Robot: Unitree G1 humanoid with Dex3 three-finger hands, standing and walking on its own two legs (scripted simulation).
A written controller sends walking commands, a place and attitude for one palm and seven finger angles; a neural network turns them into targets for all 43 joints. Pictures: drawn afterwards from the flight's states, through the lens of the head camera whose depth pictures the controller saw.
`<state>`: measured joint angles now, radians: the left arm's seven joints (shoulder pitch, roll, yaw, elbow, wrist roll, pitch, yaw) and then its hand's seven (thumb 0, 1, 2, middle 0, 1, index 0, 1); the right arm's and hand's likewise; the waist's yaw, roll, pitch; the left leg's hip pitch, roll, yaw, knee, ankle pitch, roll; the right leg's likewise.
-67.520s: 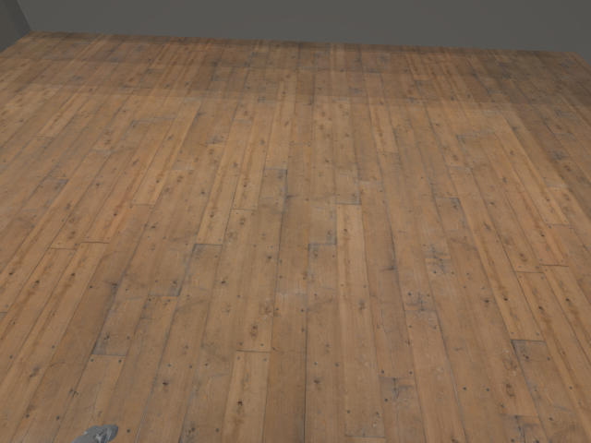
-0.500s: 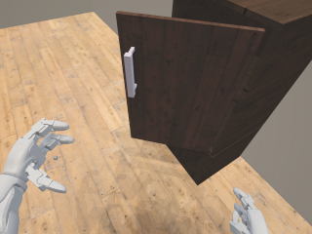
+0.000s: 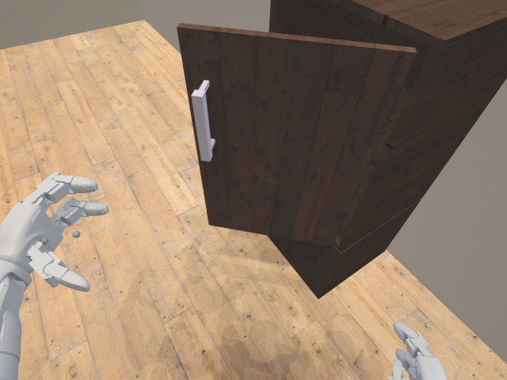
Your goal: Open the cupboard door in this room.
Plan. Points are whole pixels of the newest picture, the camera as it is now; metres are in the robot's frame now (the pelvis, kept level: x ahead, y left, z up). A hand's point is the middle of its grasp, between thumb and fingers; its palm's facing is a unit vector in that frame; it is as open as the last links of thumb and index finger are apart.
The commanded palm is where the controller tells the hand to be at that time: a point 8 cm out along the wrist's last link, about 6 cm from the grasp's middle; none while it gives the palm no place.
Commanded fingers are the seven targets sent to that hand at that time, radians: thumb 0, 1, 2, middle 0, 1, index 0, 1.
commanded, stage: raise the hand with hooked fingers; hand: left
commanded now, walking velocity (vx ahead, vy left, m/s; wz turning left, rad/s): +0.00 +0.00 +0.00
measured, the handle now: (206, 122) +0.57 +0.13 +0.09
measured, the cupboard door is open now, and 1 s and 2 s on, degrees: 45 45 45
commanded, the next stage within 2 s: move the hooked fingers beside the handle in 0.22 s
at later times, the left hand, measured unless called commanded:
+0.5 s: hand (87, 225) +0.30 +0.26 +0.10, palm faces -0.08 -1.00 -0.03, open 13.9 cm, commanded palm +0.29 +0.31 +0.10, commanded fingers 0.00 -0.50 0.30 -0.30 -1.20 -0.30 -1.20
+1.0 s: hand (121, 185) +0.39 +0.24 +0.09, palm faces -0.12 -0.99 -0.01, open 13.9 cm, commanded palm +0.37 +0.29 +0.10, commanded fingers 0.00 -0.50 0.30 -0.30 -1.20 -0.30 -1.20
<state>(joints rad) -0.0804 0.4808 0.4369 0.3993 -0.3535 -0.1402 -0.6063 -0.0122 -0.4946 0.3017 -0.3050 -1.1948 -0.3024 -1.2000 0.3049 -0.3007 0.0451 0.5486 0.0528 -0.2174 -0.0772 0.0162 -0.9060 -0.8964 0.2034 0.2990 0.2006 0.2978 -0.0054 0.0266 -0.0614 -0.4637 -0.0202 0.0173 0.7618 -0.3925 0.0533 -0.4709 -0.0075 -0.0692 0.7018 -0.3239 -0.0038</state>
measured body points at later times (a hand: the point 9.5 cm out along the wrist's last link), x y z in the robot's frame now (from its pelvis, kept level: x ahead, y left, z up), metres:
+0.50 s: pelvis +0.00 -0.01 +0.00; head +0.02 -0.01 +0.45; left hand +0.30 +0.32 +0.10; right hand +0.16 -0.26 -0.08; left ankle +0.00 +0.08 -0.71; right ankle +0.02 -0.12 -0.71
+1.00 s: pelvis +0.00 +0.00 +0.00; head +0.05 +0.01 +0.44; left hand +0.39 +0.30 +0.10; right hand +0.09 -0.27 -0.10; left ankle +0.00 +0.08 -0.71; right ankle +0.02 -0.12 -0.71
